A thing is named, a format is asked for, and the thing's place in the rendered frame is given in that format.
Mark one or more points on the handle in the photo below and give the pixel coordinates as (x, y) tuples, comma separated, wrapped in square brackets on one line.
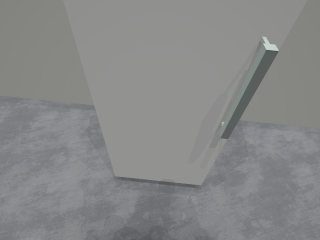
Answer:
[(262, 63)]

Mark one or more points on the fridge door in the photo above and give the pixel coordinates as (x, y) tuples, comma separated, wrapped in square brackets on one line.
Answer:
[(164, 74)]

